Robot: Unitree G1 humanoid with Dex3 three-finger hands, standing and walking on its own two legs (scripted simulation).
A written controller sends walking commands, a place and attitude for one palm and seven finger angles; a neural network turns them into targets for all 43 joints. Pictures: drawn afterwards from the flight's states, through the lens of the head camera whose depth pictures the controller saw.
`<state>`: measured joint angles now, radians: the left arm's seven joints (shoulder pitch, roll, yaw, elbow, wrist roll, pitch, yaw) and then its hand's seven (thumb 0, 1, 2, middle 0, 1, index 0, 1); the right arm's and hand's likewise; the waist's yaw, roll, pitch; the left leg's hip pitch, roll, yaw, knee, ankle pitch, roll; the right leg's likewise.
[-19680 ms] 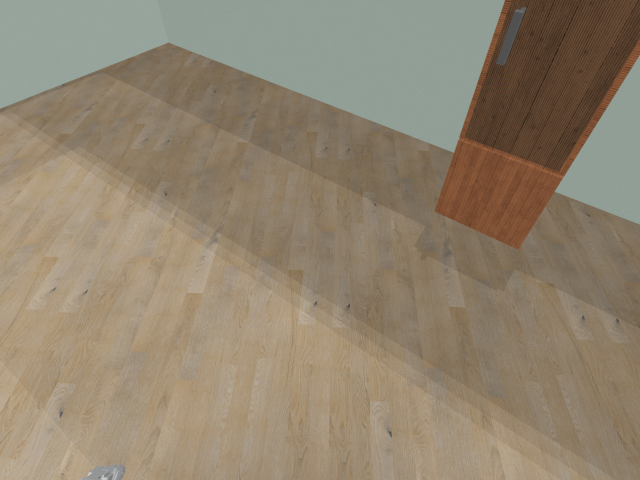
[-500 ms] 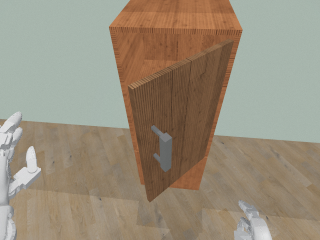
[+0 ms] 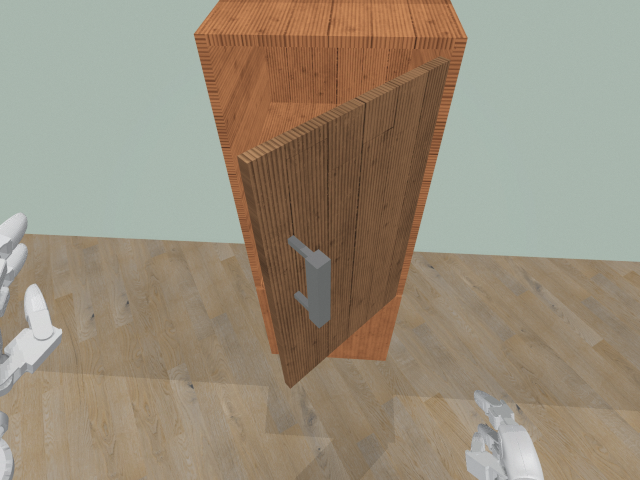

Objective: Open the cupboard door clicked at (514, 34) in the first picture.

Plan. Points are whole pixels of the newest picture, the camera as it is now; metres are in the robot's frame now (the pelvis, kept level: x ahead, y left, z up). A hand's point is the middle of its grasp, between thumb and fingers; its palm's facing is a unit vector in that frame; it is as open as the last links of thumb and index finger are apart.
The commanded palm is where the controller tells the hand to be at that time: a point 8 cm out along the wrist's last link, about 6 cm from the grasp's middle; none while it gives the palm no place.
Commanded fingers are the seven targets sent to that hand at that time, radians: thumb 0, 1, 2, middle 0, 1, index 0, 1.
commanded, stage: step back with the hand held close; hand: left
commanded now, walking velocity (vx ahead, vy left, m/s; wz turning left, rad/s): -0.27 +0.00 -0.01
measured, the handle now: (308, 282) +0.37 +0.06 +0.03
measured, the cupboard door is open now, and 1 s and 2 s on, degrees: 46 46 46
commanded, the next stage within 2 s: stop stepping back and stand still in 1.26 s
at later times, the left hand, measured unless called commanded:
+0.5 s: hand (1, 431) +0.12 +0.27 +0.15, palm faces +0.43 -0.75 -0.51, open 7.4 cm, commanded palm +0.06 +0.31 +0.17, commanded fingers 0.00 0.90 0.90 -0.20 -0.30 -0.20 -0.30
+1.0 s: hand out of the picture +0.07 +0.27 +0.16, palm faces +0.46 -0.73 -0.51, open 7.4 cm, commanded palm -0.01 +0.31 +0.17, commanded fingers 0.00 0.90 0.90 -0.20 -0.30 -0.20 -0.30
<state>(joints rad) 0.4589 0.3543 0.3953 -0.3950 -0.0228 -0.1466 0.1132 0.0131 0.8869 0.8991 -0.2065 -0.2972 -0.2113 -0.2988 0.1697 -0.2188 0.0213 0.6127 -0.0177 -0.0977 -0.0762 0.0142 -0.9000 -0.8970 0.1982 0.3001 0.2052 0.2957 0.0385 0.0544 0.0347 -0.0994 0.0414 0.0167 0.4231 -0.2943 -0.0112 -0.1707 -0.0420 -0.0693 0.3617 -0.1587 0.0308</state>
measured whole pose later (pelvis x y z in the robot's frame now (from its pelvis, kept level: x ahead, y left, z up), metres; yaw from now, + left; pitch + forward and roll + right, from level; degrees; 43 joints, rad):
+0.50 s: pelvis -0.08 +0.01 -0.02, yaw +0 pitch +0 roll +0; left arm 0.54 0.40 0.43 -0.51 0.00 -0.20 0.15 0.01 0.89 0.90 -0.21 -0.30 -0.21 -0.30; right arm 0.20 -0.22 0.00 0.56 0.00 -0.08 -0.09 0.01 -0.90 -0.90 0.20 0.30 0.21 0.30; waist 0.02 0.00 0.06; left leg -0.35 0.01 0.02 0.61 -0.27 0.02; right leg -0.39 -0.07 -0.05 0.50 -0.10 0.04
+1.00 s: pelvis -0.13 +0.00 -0.03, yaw +4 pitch +0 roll -1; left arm 0.50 0.43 0.46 -0.55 0.00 -0.26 0.16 0.01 0.88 0.90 -0.21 -0.30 -0.21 -0.30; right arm 0.17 -0.22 -0.03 0.58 -0.01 -0.12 -0.09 0.01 -0.90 -0.90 0.20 0.30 0.21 0.30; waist -0.01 -0.02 0.09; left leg -0.46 0.01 0.00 0.67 -0.21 0.03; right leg -0.50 0.00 0.05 0.66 -0.16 0.04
